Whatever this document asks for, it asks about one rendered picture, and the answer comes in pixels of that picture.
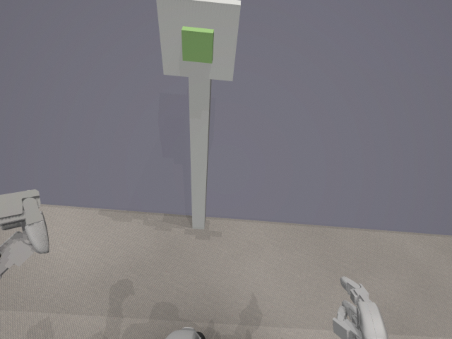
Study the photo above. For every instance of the right robot hand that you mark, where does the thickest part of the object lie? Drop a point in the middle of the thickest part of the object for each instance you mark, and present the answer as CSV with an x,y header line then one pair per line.
x,y
367,321

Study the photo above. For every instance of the left robot hand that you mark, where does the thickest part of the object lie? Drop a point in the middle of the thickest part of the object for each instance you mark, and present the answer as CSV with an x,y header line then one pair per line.
x,y
21,209

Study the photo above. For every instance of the left robot shin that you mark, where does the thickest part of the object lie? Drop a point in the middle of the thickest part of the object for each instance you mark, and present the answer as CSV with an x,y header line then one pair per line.
x,y
190,329

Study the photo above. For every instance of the button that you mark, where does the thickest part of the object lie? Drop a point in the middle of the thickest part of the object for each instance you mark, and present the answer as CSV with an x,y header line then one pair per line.
x,y
197,44

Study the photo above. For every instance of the panel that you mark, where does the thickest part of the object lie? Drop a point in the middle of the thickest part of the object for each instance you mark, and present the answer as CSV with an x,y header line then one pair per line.
x,y
223,17

